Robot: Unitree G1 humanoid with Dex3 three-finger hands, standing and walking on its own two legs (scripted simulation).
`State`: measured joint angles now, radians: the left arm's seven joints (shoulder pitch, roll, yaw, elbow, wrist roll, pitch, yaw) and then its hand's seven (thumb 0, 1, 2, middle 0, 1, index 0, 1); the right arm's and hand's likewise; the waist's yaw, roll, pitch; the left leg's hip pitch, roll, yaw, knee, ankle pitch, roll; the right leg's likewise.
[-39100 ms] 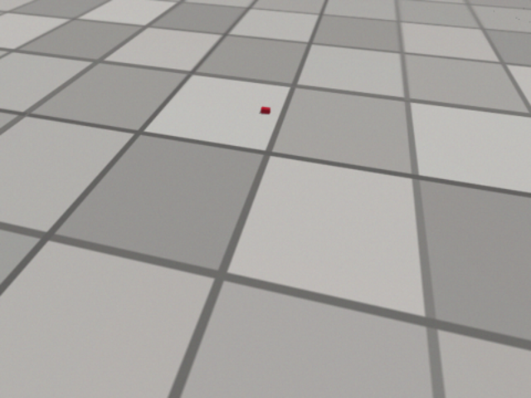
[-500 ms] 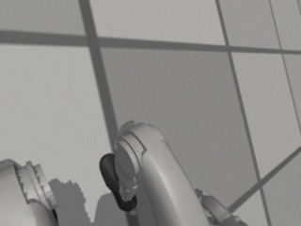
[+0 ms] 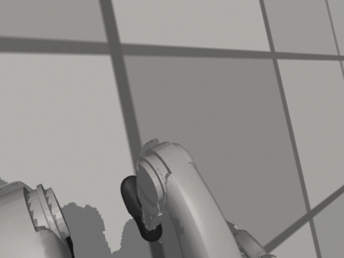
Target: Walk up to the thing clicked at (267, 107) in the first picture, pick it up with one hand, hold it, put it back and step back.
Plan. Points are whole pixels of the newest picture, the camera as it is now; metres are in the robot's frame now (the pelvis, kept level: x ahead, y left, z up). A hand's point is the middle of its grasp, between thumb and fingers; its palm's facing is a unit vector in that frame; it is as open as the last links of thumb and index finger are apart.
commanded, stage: approach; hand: left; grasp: from above
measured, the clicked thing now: out of the picture +0.49 +0.35 -0.30
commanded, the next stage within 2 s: go down in 0.30 s
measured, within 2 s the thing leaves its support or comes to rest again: neither
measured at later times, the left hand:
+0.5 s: hand out of the picture +0.46 +0.35 -0.20, palm faces -0.49 -0.09 -0.86, open 13.8 cm
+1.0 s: hand out of the picture +0.47 +0.38 -0.04, palm faces -0.46 -0.06 -0.88, open 13.9 cm
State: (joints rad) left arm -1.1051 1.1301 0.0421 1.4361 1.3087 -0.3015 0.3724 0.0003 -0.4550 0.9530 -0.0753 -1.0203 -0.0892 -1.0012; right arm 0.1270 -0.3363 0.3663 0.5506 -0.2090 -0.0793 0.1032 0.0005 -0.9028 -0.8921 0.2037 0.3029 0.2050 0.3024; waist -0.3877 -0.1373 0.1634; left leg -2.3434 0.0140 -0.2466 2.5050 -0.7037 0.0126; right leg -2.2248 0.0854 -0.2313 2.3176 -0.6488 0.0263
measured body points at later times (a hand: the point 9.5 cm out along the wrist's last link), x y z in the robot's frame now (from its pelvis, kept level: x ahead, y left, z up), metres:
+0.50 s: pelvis -0.01 +0.00 +0.01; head +0.25 +0.15 +0.34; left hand +0.48 +0.35 -0.15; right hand +0.06 -0.26 -0.05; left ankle +0.07 +0.12 -0.28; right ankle +0.12 -0.10 -0.28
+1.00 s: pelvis -0.01 +0.00 +0.06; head +0.24 +0.11 +0.43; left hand +0.49 +0.38 +0.01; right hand +0.08 -0.24 -0.04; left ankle +0.06 +0.12 -0.28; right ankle +0.12 -0.10 -0.28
